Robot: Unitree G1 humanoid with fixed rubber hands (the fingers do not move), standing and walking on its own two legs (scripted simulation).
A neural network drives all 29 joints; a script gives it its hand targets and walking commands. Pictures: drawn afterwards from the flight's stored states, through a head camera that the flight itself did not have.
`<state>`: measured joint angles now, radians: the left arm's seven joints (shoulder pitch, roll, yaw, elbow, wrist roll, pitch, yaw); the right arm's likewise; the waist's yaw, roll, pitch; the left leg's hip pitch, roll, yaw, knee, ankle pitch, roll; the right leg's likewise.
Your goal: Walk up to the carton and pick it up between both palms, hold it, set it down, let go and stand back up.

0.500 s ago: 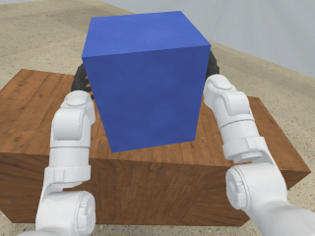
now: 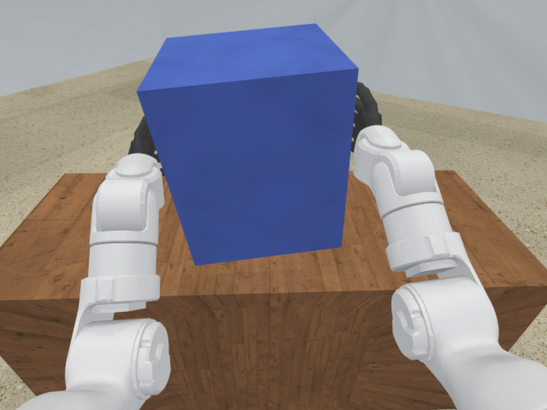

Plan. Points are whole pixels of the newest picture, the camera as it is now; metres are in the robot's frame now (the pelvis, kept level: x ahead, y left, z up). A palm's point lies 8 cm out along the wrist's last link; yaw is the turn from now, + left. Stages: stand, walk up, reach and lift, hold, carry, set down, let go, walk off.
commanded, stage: hold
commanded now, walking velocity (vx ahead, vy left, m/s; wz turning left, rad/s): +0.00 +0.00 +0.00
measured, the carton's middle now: (255, 144) +0.39 +0.01 +0.26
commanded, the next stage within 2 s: none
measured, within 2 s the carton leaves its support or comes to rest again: neither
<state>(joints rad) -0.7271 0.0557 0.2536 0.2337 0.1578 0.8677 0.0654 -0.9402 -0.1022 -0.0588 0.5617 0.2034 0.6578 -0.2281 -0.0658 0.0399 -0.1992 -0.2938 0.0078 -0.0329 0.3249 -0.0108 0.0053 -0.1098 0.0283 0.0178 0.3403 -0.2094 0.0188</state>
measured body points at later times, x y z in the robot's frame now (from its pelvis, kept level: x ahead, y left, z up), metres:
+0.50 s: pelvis +0.01 +0.00 +0.00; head -0.07 +0.04 +0.44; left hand +0.39 +0.17 +0.23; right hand +0.41 -0.12 +0.28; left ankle +0.10 +0.11 -0.74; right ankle -0.02 -0.13 -0.74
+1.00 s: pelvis +0.02 -0.01 +0.00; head -0.04 +0.01 +0.45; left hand +0.40 +0.16 +0.24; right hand +0.41 -0.14 +0.27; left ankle +0.10 +0.11 -0.74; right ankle -0.02 -0.13 -0.74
